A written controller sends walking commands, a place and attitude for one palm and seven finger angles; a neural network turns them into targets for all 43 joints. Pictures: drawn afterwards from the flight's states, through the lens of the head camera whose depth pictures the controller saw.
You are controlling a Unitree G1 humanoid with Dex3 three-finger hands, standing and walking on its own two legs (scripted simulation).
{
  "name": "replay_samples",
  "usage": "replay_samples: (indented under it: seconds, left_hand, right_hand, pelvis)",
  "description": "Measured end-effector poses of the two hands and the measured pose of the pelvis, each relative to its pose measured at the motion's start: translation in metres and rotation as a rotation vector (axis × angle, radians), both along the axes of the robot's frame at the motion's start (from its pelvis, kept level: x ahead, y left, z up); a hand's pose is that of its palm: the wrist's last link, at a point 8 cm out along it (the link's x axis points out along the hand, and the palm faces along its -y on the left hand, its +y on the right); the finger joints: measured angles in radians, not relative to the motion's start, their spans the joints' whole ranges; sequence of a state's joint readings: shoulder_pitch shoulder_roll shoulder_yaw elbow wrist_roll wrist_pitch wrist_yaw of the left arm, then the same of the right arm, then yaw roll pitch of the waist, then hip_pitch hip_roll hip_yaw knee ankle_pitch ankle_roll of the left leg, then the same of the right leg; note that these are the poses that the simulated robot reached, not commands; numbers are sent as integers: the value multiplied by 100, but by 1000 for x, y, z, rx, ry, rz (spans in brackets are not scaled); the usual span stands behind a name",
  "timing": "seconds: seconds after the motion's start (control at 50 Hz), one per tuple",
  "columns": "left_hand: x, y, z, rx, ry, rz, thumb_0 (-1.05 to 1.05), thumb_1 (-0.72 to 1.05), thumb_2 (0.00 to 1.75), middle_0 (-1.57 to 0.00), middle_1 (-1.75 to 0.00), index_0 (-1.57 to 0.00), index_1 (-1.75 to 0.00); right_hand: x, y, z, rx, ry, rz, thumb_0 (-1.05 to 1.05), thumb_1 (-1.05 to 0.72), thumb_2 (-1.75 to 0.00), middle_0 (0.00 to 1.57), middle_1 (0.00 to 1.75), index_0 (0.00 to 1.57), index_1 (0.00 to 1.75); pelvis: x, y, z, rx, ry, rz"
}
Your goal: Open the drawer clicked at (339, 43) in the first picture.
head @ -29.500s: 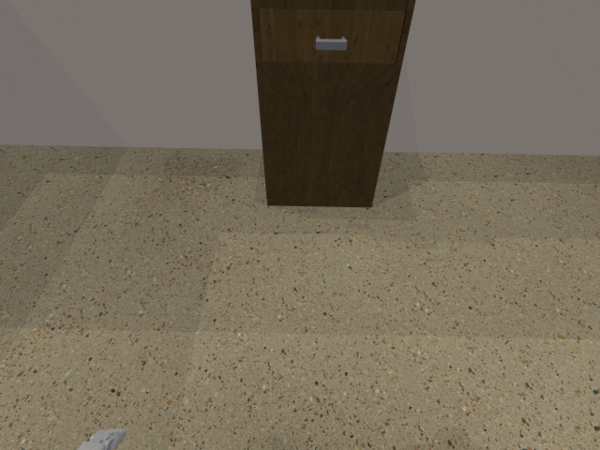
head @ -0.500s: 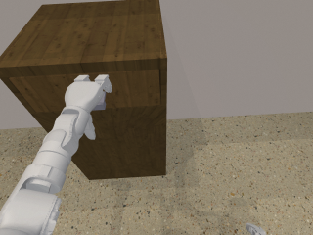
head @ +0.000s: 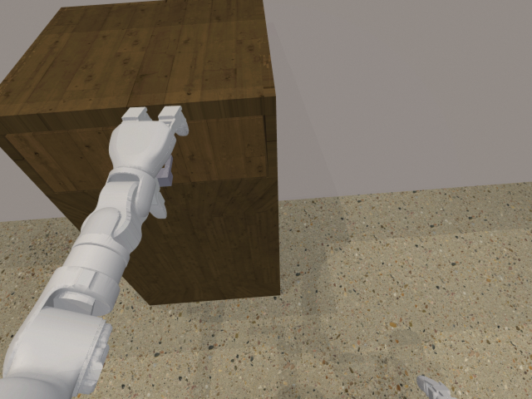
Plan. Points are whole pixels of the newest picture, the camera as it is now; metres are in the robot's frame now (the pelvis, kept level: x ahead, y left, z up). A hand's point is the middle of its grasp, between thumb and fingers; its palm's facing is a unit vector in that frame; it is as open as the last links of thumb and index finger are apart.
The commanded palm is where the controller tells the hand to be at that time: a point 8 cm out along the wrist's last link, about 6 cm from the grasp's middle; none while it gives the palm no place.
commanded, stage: re-aim the fingers above the handle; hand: left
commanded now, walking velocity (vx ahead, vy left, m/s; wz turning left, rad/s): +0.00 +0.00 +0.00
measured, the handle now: (146, 170) +0.51 +0.25 +0.02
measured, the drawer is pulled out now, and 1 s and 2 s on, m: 0.00 0.00 0.00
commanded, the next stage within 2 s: lower the fingers behind the handle in 0.56 s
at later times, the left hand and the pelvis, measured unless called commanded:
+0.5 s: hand (149, 155) +0.46 +0.20 +0.11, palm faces +0.20 -0.01 -0.98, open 13.8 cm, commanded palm +0.41 +0.24 +0.14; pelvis +0.00 +0.00 +0.00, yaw +0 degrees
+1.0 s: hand (140, 184) +0.44 +0.23 +0.06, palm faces +0.08 -0.02 -1.00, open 13.8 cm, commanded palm +0.41 +0.23 +0.12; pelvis +0.00 +0.01 -0.01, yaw +1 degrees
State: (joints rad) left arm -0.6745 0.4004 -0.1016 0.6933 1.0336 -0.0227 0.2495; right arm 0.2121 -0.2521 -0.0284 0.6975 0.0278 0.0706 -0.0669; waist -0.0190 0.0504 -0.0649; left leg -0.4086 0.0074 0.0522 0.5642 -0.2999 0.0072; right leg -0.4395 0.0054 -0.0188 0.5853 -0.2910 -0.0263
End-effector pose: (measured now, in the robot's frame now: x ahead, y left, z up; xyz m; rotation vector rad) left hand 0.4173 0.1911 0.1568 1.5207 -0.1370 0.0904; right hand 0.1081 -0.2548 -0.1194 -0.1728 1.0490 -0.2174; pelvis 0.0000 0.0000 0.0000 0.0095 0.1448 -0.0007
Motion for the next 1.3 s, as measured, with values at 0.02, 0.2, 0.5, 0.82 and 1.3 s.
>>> replay_samples:
  seconds: [0.02, 0.2, 0.5, 0.82, 1.3]
  left_hand:
    - [3, 7, 3, 10, -12, 51, 0, -49, 31, -32, -120, -32, -120]
    - [-17, 66, -26, 39, 302, 328, 0, -48, 31, -31, -120, -31, -120]
    - [9, 11, 6, 29, -54, 79, 0, -49, 31, -32, -120, -32, -120]
    - [-24, 34, -39, -21, 265, -11, 0, -48, 31, -32, -120, -30, -121]
    - [-2, 32, -59, 16, 210, 86, 0, -49, 31, -30, -121, -31, -120]
  right_hand:
    - [-1, 1, -2, 12, 6, 0, 1, -91, -89, 20, 30, 20, 30]
    - [0, 2, -4, 41, 50, 8, 1, -90, -89, 21, 30, 20, 30]
    - [19, 3, -5, 20, -1, 27, 1, -91, -89, 20, 30, 20, 30]
    - [10, -8, 2, -64, 58, 46, 1, -90, -89, 21, 30, 20, 30]
    - [-43, 6, -11, 6, 136, -39, 1, -90, -89, 21, 30, 20, 30]
  pelvis:
    - [0, -1, 0, 1, 3, -6]
    - [10, -5, 5, -1, -3, 13]
    - [5, -2, -2, 1, 20, 4]
    - [11, 1, -1, -10, 1, 45]
    - [5, 6, -6, -11, 46, 9]
